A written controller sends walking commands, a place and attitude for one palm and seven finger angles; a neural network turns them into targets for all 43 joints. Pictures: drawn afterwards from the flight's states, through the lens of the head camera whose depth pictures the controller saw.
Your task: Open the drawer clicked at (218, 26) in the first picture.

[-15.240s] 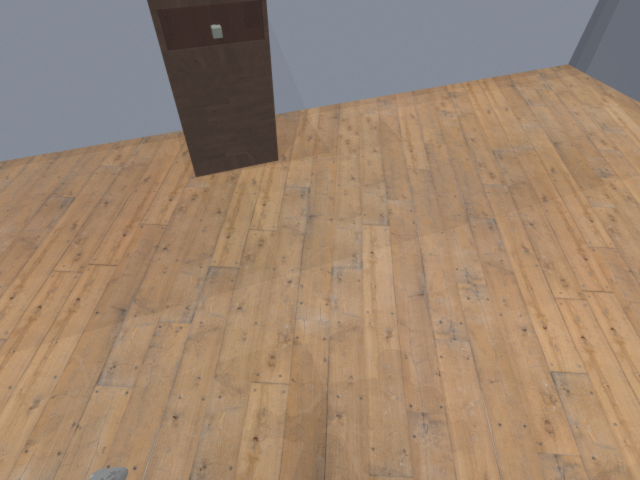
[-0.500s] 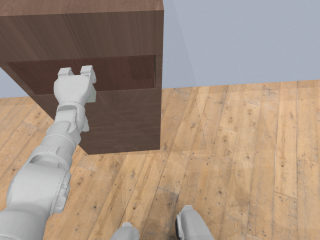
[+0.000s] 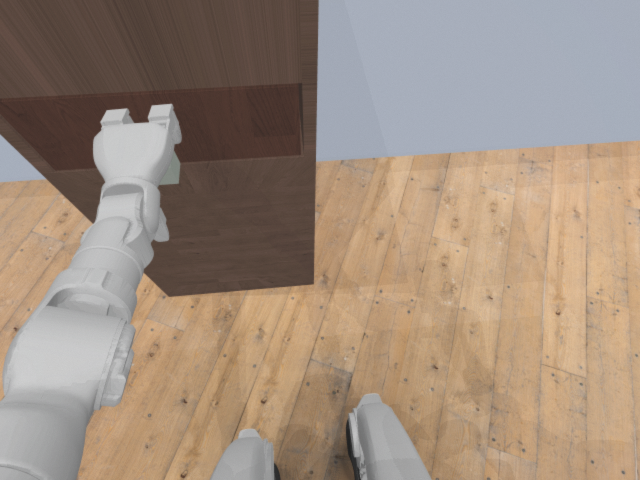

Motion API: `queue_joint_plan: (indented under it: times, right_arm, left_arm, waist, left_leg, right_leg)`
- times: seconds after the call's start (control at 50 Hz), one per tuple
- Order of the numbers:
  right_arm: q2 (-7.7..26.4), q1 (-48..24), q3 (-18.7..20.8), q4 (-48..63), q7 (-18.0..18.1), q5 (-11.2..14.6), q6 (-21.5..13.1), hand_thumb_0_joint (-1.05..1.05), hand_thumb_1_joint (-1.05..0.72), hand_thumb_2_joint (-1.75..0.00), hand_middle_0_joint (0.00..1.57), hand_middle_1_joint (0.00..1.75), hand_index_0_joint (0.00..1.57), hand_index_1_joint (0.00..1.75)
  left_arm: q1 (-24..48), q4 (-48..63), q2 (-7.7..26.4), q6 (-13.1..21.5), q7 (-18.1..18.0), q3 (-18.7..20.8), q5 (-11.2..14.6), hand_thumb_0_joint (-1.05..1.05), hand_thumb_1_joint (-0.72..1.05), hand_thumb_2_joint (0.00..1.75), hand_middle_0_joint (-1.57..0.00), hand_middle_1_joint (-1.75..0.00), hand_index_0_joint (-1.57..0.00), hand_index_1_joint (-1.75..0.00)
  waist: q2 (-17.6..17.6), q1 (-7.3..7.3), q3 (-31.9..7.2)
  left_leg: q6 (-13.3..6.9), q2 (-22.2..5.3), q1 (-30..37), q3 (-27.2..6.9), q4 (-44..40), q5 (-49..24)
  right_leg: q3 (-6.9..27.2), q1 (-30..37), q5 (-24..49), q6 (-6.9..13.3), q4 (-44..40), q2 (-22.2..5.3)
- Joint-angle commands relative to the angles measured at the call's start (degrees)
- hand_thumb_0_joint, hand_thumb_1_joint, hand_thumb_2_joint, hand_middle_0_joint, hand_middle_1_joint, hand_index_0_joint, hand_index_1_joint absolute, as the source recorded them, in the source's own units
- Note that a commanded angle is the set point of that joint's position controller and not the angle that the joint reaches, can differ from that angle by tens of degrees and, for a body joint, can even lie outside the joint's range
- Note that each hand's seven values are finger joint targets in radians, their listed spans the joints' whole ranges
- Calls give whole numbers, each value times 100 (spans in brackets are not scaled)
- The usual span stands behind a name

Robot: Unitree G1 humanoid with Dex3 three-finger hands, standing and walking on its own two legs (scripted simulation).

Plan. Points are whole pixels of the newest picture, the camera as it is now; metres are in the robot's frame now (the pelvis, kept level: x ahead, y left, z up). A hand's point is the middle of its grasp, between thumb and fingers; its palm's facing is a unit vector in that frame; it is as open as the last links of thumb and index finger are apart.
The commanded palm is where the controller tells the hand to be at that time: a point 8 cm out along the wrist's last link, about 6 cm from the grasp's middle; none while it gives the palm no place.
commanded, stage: lift the fingers back up to retry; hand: left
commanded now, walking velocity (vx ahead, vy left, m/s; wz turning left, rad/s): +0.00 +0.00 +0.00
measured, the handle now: (163, 155) +0.56 +0.17 +0.01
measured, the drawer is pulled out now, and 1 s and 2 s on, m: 0.00 0.00 0.00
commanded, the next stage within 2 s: re-aim the fingers above the handle in 0.82 s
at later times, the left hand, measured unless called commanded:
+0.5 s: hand (125, 162) +0.51 +0.20 +0.05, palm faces -0.03 -0.01 -1.00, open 13.8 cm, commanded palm +0.48 +0.19 +0.11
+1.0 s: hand (127, 159) +0.50 +0.19 +0.07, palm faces -0.01 -0.01 -1.00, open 13.8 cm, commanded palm +0.48 +0.19 +0.13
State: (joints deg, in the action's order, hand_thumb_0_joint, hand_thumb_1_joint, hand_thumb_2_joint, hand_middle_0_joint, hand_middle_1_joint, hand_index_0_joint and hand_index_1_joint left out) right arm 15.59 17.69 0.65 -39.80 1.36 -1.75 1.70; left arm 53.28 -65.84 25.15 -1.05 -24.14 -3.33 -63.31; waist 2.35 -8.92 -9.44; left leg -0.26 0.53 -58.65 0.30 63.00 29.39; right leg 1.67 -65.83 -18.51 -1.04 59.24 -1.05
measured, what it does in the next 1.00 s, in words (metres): rises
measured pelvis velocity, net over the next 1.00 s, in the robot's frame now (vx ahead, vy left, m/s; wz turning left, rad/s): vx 0.05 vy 0.00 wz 0.00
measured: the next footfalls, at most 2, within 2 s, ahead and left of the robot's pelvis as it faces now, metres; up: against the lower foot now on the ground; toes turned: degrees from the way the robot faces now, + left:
none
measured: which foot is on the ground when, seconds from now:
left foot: down 0.00-1.00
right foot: down 0.00-1.00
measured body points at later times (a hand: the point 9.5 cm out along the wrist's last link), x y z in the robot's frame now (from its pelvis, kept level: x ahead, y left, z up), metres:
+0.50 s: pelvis +0.03 +0.00 +0.04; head +0.14 -0.02 +0.47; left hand +0.51 +0.20 +0.11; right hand +0.05 -0.27 -0.10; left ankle +0.00 +0.12 -0.65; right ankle +0.08 -0.13 -0.65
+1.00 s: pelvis +0.05 +0.00 +0.06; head +0.13 -0.01 +0.50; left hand +0.50 +0.18 +0.13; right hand +0.12 -0.26 -0.08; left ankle +0.00 +0.12 -0.65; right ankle +0.08 -0.13 -0.65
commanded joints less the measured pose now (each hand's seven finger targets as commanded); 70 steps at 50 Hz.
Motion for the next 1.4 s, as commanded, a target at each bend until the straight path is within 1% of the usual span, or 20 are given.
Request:
queue_joint_plan:
  times: [0.0,0.04,0.06,0.24,0.38,0.5,0.56,0.6,0.64,0.68,0.8,0.96,1.0,1.06,1.1,1.18,1.2,1.24,1.36,1.38]
  right_arm:
    - [918,829,376,315,50,14,-104,0,-90,-90,20,30,20,30]
    - [945,807,370,341,53,16,-98,0,-90,-90,20,30,20,30]
    - [946,852,395,336,57,8,-109,0,-90,-90,20,30,20,30]
    - [883,888,516,208,6,-47,-55,0,-90,-90,20,30,20,30]
    - [855,812,509,142,2,22,45,0,-90,-90,20,30,20,30]
    - [792,816,567,254,30,56,77,0,-90,-90,20,30,20,30]
    - [785,779,587,289,31,39,111,0,-90,-90,20,30,20,30]
    - [752,711,588,319,-3,41,140,0,-90,-90,20,30,20,30]
    - [777,648,581,307,-25,47,192,0,-90,-90,20,30,20,30]
    - [754,611,577,339,-57,61,202,0,-90,-90,20,30,20,30]
    - [696,567,645,402,-67,27,234,0,-90,-90,20,30,20,30]
    - [639,514,649,315,-97,-10,230,0,-90,-90,20,30,20,30]
    - [659,479,620,287,-89,-12,248,0,-90,-90,20,30,20,30]
    - [685,425,582,282,-78,3,260,0,-90,-90,20,30,20,30]
    - [673,410,568,297,-69,25,242,0,-90,-90,20,30,20,30]
    - [714,431,553,293,-8,33,201,0,-90,-90,20,30,20,30]
    - [706,450,552,313,7,27,181,0,-90,-90,20,30,20,30]
    - [738,456,556,297,5,9,168,0,-90,-90,20,30,20,30]
    - [715,519,592,294,-22,12,108,0,-90,-90,20,30,20,30]
    - [744,516,603,253,-23,15,104,0,-90,-90,20,30,20,30]
  left_arm:
    - [1530,525,1195,-41,-1,156,-34,0,-50,30,-30,-120,-30,-120]
    - [1643,707,1443,5,-37,343,0,0,-50,30,-30,-120,-30,-120]
    - [1904,1016,1583,67,-97,402,-50,0,-50,30,-30,-120,-30,-120]
    - [2164,1816,1667,197,-377,626,42,0,-50,30,-30,-120,-30,-120]
    - [1672,1383,1275,65,-241,302,105,0,-50,30,-30,-120,-30,-120]
    - [1461,1716,837,274,61,14,165,0,-50,30,-30,-120,-30,-120]
    - [1393,2037,1082,414,40,254,140,0,-50,30,-30,-120,-30,-120]
    - [1176,1993,910,387,-3,183,122,0,-50,30,-30,-120,-30,-120]
    - [1136,1887,1063,304,-54,315,92,0,-50,30,-30,-120,-30,-120]
    - [983,1824,834,216,-82,164,66,0,-50,30,-30,-120,-30,-120]
    - [1020,2268,592,248,-27,40,41,0,-50,30,-30,-120,-30,-120]
    - [1340,2347,465,260,-226,-21,-68,0,-50,30,-30,-120,-30,-120]
    - [1317,2110,551,161,-265,47,-67,0,-50,30,-30,-120,-30,-120]
    - [1370,1935,726,54,-252,140,-72,0,-50,30,-30,-120,-30,-120]
    - [1375,1761,540,-6,-214,-23,-59,0,-50,30,-30,-120,-30,-120]
    - [1404,1616,790,37,-117,149,-5,0,-50,30,-30,-120,-30,-120]
    - [1545,1674,645,71,-106,-9,-13,0,-50,30,-30,-120,-30,-120]
    - [1453,1681,928,142,-91,249,-18,0,-50,30,-30,-120,-30,-120]
    - [1308,1691,778,198,-226,174,-46,0,-50,30,-30,-120,-30,-120]
    - [1277,1649,927,173,-254,303,-62,0,-50,30,-30,-120,-30,-120]
  waist:
    - [-249,-15,-2203]
    - [-287,40,-2333]
    - [-64,48,-2586]
    - [55,143,-3166]
    - [-70,137,-2283]
    - [-51,202,-2223]
    - [25,331,-2345]
    - [19,377,-2163]
    - [-100,383,-2005]
    - [-119,419,-1930]
    - [-26,410,-2295]
    - [114,363,-2210]
    - [-147,344,-2122]
    - [-121,396,-2104]
    - [-199,362,-1968]
    - [-371,364,-1989]
    - [-368,292,-2041]
    - [-225,400,-2140]
    - [-245,381,-2169]
    - [-330,403,-2144]
  left_leg:
    - [-219,157,323,113,-927,-800]
    - [-218,166,335,79,-950,-765]
    - [-219,157,526,67,-986,-863]
    - [-184,142,1587,-7,-1339,-1774]
    - [-177,145,1812,94,-1797,-1816]
    - [-149,126,2444,89,-2060,-2369]
    - [-139,122,2677,85,-2116,-2815]
    - [-117,123,2693,108,-2180,-2962]
    - [-109,119,2671,105,-2228,-3030]
    - [-100,116,2666,136,-2282,-3076]
    - [-84,71,3125,110,-2233,-3770]
    - [-38,64,3218,60,-2210,-3747]
    - [-52,86,3039,86,-2256,-3413]
    - [-70,119,2856,113,-2340,-3093]
    - [-78,125,2779,136,-2395,-2798]
    - [-124,145,2632,166,-2410,-2584]
    - [-128,150,2634,169,-2407,-2544]
    - [-121,159,2597,170,-2379,-2629]
    - [-122,151,2502,210,-2339,-2576]
    - [-124,139,2465,211,-2346,-2516]
  right_leg:
    - [-207,2371,333,221,-656,147]
    - [-190,2461,261,228,-658,150]
    - [-190,2509,336,232,-663,145]
    - [-218,3265,1169,237,-997,194]
    - [-228,3551,1300,239,-1484,213]
    - [-291,3816,1702,274,-1717,245]
    - [-287,4029,2031,294,-1721,247]
    - [-315,4088,2136,300,-1768,250]
    - [-317,4139,2182,314,-1797,261]
    - [-328,4147,2228,310,-1816,260]
    - [-323,4292,2614,298,-1808,262]
    - [-370,4064,2399,318,-1783,268]
    - [-358,4131,2324,306,-1815,273]
    - [-319,4252,2224,320,-1820,253]
    - [-327,4196,2013,312,-1889,252]
    - [-266,4323,1970,292,-1911,238]
    - [-246,4324,1983,277,-1931,232]
    - [-230,4382,2021,300,-1871,225]
    - [-233,4330,2035,287,-1850,236]
    - [-225,4312,1978,281,-1850,232]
